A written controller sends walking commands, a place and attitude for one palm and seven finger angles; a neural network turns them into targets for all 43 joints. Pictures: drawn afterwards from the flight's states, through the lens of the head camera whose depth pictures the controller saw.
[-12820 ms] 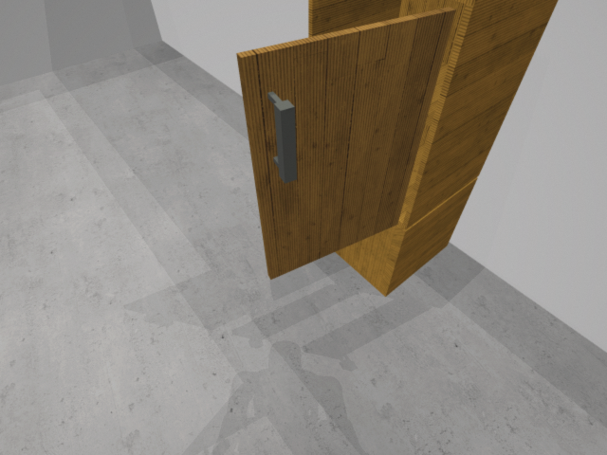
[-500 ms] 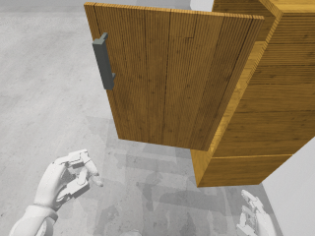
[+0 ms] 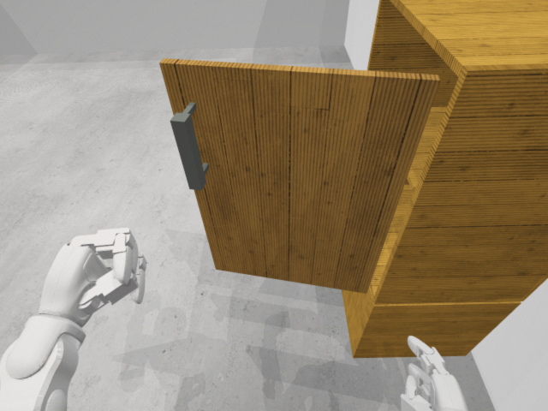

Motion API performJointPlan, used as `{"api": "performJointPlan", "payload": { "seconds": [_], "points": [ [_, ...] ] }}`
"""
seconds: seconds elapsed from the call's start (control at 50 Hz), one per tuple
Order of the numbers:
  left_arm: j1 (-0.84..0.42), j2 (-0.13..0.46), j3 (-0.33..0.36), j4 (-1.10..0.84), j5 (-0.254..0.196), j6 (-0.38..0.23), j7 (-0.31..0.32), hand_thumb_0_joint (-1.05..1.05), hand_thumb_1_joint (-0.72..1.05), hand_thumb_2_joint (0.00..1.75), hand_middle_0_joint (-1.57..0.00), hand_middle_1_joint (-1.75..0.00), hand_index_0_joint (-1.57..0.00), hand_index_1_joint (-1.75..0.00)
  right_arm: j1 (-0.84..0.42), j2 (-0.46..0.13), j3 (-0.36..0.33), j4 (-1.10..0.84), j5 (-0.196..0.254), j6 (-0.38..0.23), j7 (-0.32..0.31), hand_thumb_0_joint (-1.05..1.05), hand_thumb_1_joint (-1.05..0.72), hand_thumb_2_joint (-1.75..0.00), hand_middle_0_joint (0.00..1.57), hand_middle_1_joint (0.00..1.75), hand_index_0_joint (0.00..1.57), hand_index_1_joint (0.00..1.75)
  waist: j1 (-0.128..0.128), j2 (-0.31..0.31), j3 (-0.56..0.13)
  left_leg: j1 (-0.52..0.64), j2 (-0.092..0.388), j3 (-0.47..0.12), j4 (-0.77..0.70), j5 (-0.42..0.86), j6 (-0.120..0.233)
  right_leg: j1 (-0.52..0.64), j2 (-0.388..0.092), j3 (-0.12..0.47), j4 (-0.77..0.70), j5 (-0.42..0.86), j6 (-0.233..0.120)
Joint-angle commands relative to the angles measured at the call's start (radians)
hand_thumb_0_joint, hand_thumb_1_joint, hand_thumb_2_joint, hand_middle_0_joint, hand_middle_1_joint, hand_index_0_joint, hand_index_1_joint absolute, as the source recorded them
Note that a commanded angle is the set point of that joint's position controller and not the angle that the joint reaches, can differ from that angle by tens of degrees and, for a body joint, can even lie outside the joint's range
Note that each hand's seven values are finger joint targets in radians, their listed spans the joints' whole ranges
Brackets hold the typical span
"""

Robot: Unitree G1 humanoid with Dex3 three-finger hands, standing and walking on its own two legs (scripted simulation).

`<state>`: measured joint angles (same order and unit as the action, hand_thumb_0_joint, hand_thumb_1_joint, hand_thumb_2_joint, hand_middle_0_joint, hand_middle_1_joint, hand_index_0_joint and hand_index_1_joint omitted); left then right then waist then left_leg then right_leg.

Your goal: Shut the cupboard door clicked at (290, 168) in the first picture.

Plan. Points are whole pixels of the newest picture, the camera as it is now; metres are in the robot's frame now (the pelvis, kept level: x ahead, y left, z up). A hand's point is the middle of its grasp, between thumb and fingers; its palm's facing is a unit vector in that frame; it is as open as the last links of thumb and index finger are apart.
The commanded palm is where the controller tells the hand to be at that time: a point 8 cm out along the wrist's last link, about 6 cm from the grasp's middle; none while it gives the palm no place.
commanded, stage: raise the hand and make a fist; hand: left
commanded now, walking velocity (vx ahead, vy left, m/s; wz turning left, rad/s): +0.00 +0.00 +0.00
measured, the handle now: (194, 147) +0.51 +0.20 +0.12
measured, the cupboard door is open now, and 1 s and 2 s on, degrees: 78 78 78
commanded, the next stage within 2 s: bring the fist close to the handle in 0.34 s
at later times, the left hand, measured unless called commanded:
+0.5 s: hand (160, 300) +0.22 +0.17 +0.11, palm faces -0.08 -0.99 -0.08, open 3.1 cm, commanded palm +0.21 +0.22 +0.13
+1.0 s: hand (179, 220) +0.34 +0.17 +0.13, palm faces -0.05 -1.00 -0.06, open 3.1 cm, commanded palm +0.31 +0.22 +0.13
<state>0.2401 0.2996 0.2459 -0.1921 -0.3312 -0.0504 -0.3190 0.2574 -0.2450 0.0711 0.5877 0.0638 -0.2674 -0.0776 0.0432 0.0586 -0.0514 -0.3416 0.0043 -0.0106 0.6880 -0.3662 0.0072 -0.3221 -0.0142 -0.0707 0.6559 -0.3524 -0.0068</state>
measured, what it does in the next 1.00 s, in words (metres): stands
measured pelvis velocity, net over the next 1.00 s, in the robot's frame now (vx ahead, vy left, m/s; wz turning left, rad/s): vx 0.01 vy -0.01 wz -0.03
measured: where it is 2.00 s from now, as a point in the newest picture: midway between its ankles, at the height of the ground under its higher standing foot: outside the picture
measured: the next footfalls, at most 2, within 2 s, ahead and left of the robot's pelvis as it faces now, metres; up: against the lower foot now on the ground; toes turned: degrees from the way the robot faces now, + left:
none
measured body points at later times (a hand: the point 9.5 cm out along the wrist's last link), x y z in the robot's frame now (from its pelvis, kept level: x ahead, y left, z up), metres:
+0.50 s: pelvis -0.01 -0.02 +0.00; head -0.01 -0.04 +0.45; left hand +0.22 +0.22 +0.12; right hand +0.17 -0.25 -0.07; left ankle +0.00 +0.11 -0.72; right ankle +0.00 -0.11 -0.72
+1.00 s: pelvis +0.01 -0.01 +0.00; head +0.02 -0.03 +0.45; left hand +0.33 +0.23 +0.13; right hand +0.16 -0.26 -0.08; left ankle +0.00 +0.11 -0.72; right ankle +0.00 -0.11 -0.72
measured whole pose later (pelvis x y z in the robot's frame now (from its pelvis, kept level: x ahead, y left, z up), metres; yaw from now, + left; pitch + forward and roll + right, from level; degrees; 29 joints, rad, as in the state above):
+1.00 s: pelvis +0.01 -0.01 +0.00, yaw -2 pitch +3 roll +1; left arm -0.12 0.29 0.24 0.21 -0.26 -0.06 -0.27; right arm 0.26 -0.26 0.04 0.65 0.06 -0.25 -0.08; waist 0.00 0.04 -0.05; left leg -0.31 0.01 0.03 0.61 -0.34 0.00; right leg -0.34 -0.01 -0.03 0.64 -0.35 -0.02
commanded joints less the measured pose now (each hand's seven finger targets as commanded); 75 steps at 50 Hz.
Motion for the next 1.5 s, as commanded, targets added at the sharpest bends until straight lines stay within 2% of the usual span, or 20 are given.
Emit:
{"api": "performJointPlan", "payload": {
  "seconds": [0.0,0.06,0.14,0.22,0.3,0.42,0.5,0.58,0.62,0.66,0.74,0.86,0.94,1.04,1.12,1.16,1.22,1.26,1.38,1.48],
  "points": [
    [-0.047,0.096,0.023,-0.087,-0.018,0.023,-0.036,0.0,0.9,0.9,-1.3,-1.5,-1.3,-1.5,-0.104,-0.124,-0.062,-0.167,0.009,-0.064,-0.012,0.0,-0.9,-0.9,0.2,0.3,0.2,0.3,-0.01,-0.098,-0.06,0.029,-0.007,-0.007,-0.126,0.223,0.02,0.038,0.012,0.014,-0.124,0.26,0.006],
    [-0.071,0.154,0.073,-0.154,-0.016,0.025,-0.029,0.0,0.9,0.9,-1.3,-1.5,-1.3,-1.5,-0.119,-0.125,-0.064,-0.181,0.003,-0.062,-0.012,0.0,-0.9,-0.9,0.2,0.3,0.2,0.3,0.004,-0.099,-0.09,0.041,-0.013,-0.003,-0.125,0.24,0.023,0.076,0.005,0.03,-0.127,0.265,0.007],
    [-0.131,0.18,0.118,-0.272,-0.012,-0.063,0.02,0.0,0.9,0.9,-1.3,-1.5,-1.3,-1.5,-0.116,-0.105,-0.064,-0.183,-0.009,-0.074,-0.01,0.0,-0.9,-0.9,0.2,0.3,0.2,0.3,0.01,-0.037,-0.189,0.101,-0.016,0.003,-0.125,0.288,0.022,0.1,0.009,0.021,-0.103,0.309,0.006],
    [-0.124,0.146,0.09,-0.226,-0.001,-0.127,0.048,0.0,0.9,0.9,-1.3,-1.5,-1.3,-1.5,-0.107,-0.104,-0.064,-0.151,-0.01,-0.081,-0.006,0.0,-0.9,-0.9,0.2,0.3,0.2,0.3,-0.008,-0.016,-0.125,0.087,-0.014,0.01,-0.124,0.251,0.018,0.061,0.011,0.022,-0.111,0.274,0.005],
    [-0.097,0.109,0.021,-0.119,0.007,-0.079,0.01,0.0,0.9,0.9,-1.3,-1.5,-1.3,-1.5,-0.113,-0.116,-0.068,-0.14,0.002,-0.084,-0.01,0.0,-0.9,-0.9,0.2,0.3,0.2,0.3,-0.021,-0.031,-0.029,0.044,-0.015,0.013,-0.13,0.151,0.021,0.013,0.001,0.05,-0.163,0.147,0.011],
    [-0.122,0.164,0.069,-0.187,0.0,-0.061,0.0,0.0,0.9,0.9,-1.3,-1.5,-1.3,-1.5,-0.139,-0.115,-0.07,-0.161,0.0,-0.094,-0.02,0.0,-0.9,-0.9,0.2,0.3,0.2,0.3,-0.006,-0.08,-0.103,0.055,-0.017,0.013,-0.123,0.154,0.028,0.051,-0.012,0.073,-0.177,0.106,0.021],
    [-0.327,0.21,0.119,-0.143,-0.004,-0.119,0.039,0.0,0.9,0.9,-1.3,-1.5,-1.3,-1.5,-0.132,-0.113,-0.065,-0.117,-0.004,-0.096,-0.029,0.0,-0.9,-0.9,0.2,0.3,0.2,0.3,-0.032,-0.056,-0.083,0.072,-0.012,0.006,-0.124,0.141,0.025,0.016,-0.003,0.064,-0.167,0.085,0.02],
    [-0.431,0.184,0.069,0.019,0.002,-0.12,0.025,0.0,0.9,0.9,-1.3,-1.5,-1.3,-1.5,-0.126,-0.12,-0.065,-0.084,0.006,-0.092,-0.036,0.0,-0.9,-0.9,0.2,0.3,0.2,0.3,-0.049,-0.039,-0.051,0.065,-0.011,0.005,-0.131,0.103,0.023,-0.012,-0.003,0.07,-0.174,0.044,0.015],
    [-0.481,0.162,0.02,0.079,0.01,-0.095,-0.001,0.0,0.9,0.9,-1.3,-1.5,-1.3,-1.5,-0.125,-0.126,-0.063,-0.084,0.01,-0.089,-0.04,0.0,-0.9,-0.9,0.2,0.3,0.2,0.3,-0.051,0.006,-0.066,0.077,-0.013,0.003,-0.139,0.107,0.022,-0.014,-0.002,0.061,-0.162,0.073,0.01],
    [-0.521,0.163,0.002,0.146,0.016,-0.064,-0.023,0.0,0.9,0.9,-1.3,-1.5,-1.3,-1.5,-0.119,-0.135,-0.066,-0.082,0.013,-0.085,-0.046,0.0,-0.9,-0.9,0.2,0.3,0.2,0.3,-0.052,-0.018,-0.089,0.076,-0.011,0.0,-0.136,0.123,0.023,-0.002,-0.004,0.061,-0.156,0.1,0.009],
    [-0.523,0.21,0.07,0.15,0.012,-0.044,-0.025,0.0,0.9,0.9,-1.3,-1.5,-1.3,-1.5,-0.109,-0.139,-0.074,-0.104,0.007,-0.079,-0.039,0.0,-0.9,-0.9,0.2,0.3,0.2,0.3,-0.019,-0.059,-0.225,0.108,-0.013,0.001,-0.127,0.265,0.022,0.078,-0.005,0.038,-0.108,0.293,0.005],
    [-0.57,0.233,0.125,0.135,0.035,-0.088,0.052,0.0,0.9,0.9,-1.3,-1.5,-1.3,-1.5,-0.099,-0.127,-0.076,-0.104,-0.007,-0.062,-0.013,0.0,-0.9,-0.9,0.2,0.3,0.2,0.3,-0.004,-0.055,-0.245,0.126,-0.005,0.015,-0.128,0.389,0.014,0.099,-0.002,0.024,-0.078,0.417,0.002],
    [-0.642,0.215,0.09,0.213,0.063,-0.079,0.064,0.0,0.9,0.9,-1.3,-1.5,-1.3,-1.5,-0.077,-0.132,-0.082,-0.086,-0.003,-0.035,-0.007,0.0,-0.9,-0.9,0.2,0.3,0.2,0.3,-0.034,-0.036,-0.18,0.115,-0.001,0.023,-0.136,0.37,0.01,0.059,0.002,0.026,-0.089,0.399,0.001],
    [-0.796,0.18,0.025,0.263,0.067,-0.061,0.039,0.0,0.9,0.9,-1.3,-1.5,-1.3,-1.5,-0.07,-0.135,-0.084,-0.082,0.003,-0.01,-0.015,0.0,-0.9,-0.9,0.2,0.3,0.2,0.3,-0.06,-0.006,-0.204,0.147,-0.002,0.019,-0.136,0.351,0.011,0.042,0.006,0.03,-0.101,0.374,-0.004],
    [-0.936,0.199,0.03,0.33,0.063,-0.078,0.04,0.0,0.9,0.9,-1.3,-1.5,-1.3,-1.5,-0.055,-0.142,-0.084,-0.059,-0.001,0.006,-0.024,0.0,-0.9,-0.9,0.2,0.3,0.2,0.3,-0.08,-0.04,-0.234,0.16,-0.003,0.01,-0.133,0.335,0.013,0.034,0.008,0.032,-0.105,0.358,-0.006],
    [-0.954,0.27,0.093,0.382,0.069,-0.093,0.05,0.0,0.9,0.9,-1.3,-1.5,-1.3,-1.5,-0.042,-0.15,-0.087,-0.046,-0.005,0.018,-0.026,0.0,-0.9,-0.9,0.2,0.3,0.2,0.3,-0.07,-0.071,-0.262,0.151,0.0,0.011,-0.131,0.338,0.015,0.054,0.007,0.038,-0.106,0.36,-0.005],
    [-1.025,0.273,0.092,0.49,0.08,-0.098,0.049,0.0,0.9,0.9,-1.3,-1.5,-1.3,-1.5,-0.033,-0.148,-0.082,-0.038,-0.005,0.039,-0.021,0.0,-0.9,-0.9,0.2,0.3,0.2,0.3,-0.076,-0.056,-0.265,0.13,-0.005,0.014,-0.132,0.336,0.012,0.051,0.002,0.042,-0.1,0.369,-0.008],
    [-1.024,0.33,0.139,0.556,0.089,-0.102,0.049,0.0,0.9,0.9,-1.3,-1.5,-1.3,-1.5,-0.019,-0.156,-0.086,-0.034,-0.008,0.054,-0.018,0.0,-0.9,-0.9,0.2,0.3,0.2,0.3,-0.065,-0.053,-0.273,0.111,-0.004,0.016,-0.126,0.347,0.013,0.068,0.001,0.046,-0.097,0.384,-0.009],
    [-1.151,0.32,0.101,0.69,0.1,-0.127,0.008,0.0,0.9,0.9,-1.3,-1.5,-1.3,-1.5,0.017,-0.163,-0.091,-0.039,-0.006,0.087,-0.006,0.0,-0.9,-0.9,0.2,0.3,0.2,0.3,-0.09,-0.024,-0.268,0.089,-0.006,0.019,-0.109,0.363,0.015,0.042,0.004,0.05,-0.088,0.419,-0.013],
    [-1.127,0.347,0.143,0.71,0.079,-0.174,-0.017,0.0,0.9,0.9,-1.3,-1.5,-1.3,-1.5,0.041,-0.17,-0.103,-0.052,-0.008,0.104,-0.001,0.0,-0.9,-0.9,0.2,0.3,0.2,0.3,-0.077,-0.053,-0.348,0.093,-0.008,0.025,-0.097,0.396,0.02,0.088,0.007,0.058,-0.078,0.48,-0.011]
  ]
}}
